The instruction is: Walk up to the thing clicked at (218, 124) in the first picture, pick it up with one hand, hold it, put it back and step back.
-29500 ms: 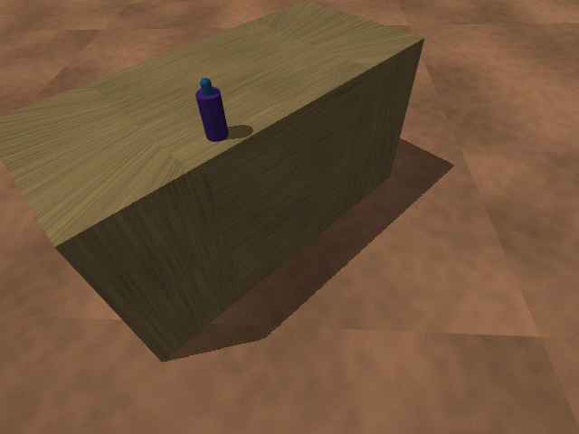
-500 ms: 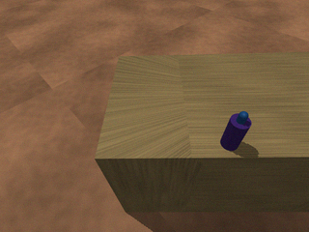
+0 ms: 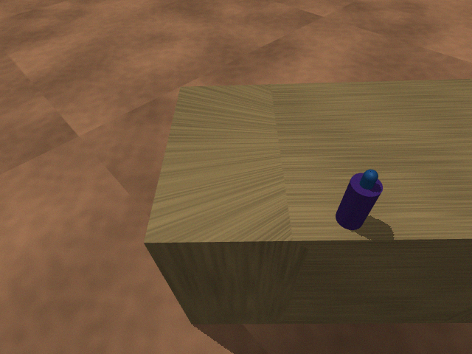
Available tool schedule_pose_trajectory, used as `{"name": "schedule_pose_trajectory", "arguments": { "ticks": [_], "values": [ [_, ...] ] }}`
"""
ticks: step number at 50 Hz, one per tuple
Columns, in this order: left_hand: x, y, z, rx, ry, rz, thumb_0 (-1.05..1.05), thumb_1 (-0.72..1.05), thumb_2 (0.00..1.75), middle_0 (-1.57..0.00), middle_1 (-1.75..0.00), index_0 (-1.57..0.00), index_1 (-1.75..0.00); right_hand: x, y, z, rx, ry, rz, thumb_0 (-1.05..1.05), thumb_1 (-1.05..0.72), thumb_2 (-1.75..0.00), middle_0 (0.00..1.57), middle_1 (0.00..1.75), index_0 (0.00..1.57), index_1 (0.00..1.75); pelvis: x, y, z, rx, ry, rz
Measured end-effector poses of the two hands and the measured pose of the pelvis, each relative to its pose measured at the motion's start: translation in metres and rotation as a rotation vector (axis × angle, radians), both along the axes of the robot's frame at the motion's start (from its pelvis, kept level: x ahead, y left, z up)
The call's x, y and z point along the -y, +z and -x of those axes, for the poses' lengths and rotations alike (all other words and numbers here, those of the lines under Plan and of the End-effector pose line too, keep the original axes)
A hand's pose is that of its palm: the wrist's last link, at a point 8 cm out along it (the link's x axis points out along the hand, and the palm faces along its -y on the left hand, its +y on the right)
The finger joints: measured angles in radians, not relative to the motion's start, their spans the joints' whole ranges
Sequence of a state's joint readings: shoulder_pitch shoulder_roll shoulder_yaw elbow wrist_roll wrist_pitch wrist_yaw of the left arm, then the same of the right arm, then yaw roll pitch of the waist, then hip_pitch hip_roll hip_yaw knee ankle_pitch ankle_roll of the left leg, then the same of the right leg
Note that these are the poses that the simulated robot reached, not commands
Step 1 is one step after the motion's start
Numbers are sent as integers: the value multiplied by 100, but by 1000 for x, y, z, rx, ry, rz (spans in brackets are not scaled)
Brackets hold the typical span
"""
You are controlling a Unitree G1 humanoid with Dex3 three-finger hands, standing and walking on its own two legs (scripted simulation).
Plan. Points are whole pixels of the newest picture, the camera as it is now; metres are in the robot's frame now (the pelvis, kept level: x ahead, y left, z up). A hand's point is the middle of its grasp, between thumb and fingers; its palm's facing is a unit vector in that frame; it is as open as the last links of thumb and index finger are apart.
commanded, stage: stand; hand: right
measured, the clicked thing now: (359, 197) +0.41 -0.22 +0.00
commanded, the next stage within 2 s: step back in 0.02 s
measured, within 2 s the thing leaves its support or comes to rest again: neither
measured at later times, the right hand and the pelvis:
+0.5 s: hand out of the picture -0.05 -0.24 -0.16, palm faces +0.00 +0.90 -0.44, open 7.4 cm; pelvis -0.09 +0.04 -0.03, yaw -1 degrees
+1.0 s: hand out of the picture -0.09 -0.25 -0.17, palm faces +0.05 +0.93 -0.37, open 7.4 cm; pelvis -0.18 +0.02 -0.02, yaw -5 degrees
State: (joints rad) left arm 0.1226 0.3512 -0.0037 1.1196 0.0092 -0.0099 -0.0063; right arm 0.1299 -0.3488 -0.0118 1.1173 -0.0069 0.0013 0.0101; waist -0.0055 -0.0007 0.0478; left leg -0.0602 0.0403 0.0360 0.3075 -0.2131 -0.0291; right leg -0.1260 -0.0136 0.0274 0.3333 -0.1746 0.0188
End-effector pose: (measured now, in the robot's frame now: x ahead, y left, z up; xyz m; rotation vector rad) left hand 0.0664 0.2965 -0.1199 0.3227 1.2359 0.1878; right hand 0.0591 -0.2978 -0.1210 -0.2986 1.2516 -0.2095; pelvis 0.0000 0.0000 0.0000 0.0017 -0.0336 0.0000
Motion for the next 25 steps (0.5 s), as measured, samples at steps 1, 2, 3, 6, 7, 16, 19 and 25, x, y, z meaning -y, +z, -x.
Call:
{"name": "schedule_pose_trajectory", "arguments": {
  "ticks": [1,2,3,6,7,16,19,25],
  "values": [
    [0,0,0,-1,0,0,0,90,90,-21,-30,-20,-30,0,0,0,-1,-1,0,0,-90,-90,20,30,20,30,0,0,0,0,0,0],
    [0,-1,0,1,6,2,0,90,90,-21,-30,-20,-30,1,0,1,-2,-4,0,0,-90,-90,20,30,20,30,0,0,1,-3,0,0],
    [-2,-1,0,5,11,1,0,90,90,-21,-30,-20,-30,2,-1,1,-5,-8,1,0,-90,-90,20,30,20,30,0,-1,3,-6,-1,0],
    [-7,-3,0,14,14,-14,0,90,90,-21,-30,-20,-30,6,-2,3,-10,-12,12,0,-90,-90,20,30,20,30,1,-5,13,-8,-3,-1],
    [-8,-4,0,16,12,-20,0,90,90,-21,-30,-20,-30,8,-3,4,-10,-13,17,0,-90,-90,20,30,20,30,1,-7,17,-9,-3,0],
    [-30,-13,6,50,-52,-42,0,90,90,-21,-30,-20,-30,12,-4,28,2,-17,79,0,-91,-90,20,30,20,30,-19,-21,55,-13,-8,-7],
    [-44,-23,2,77,-79,-38,0,90,90,-21,-30,-20,-30,2,-3,50,3,-21,102,0,-91,-90,20,30,20,30,-33,-28,66,-31,-2,1],
    [-53,-31,2,123,-83,-22,0,90,90,-21,-30,-20,-30,-22,4,111,-80,-39,118,0,-91,-90,20,30,20,30,-44,-27,88,-13,-14,17]
  ]
}}
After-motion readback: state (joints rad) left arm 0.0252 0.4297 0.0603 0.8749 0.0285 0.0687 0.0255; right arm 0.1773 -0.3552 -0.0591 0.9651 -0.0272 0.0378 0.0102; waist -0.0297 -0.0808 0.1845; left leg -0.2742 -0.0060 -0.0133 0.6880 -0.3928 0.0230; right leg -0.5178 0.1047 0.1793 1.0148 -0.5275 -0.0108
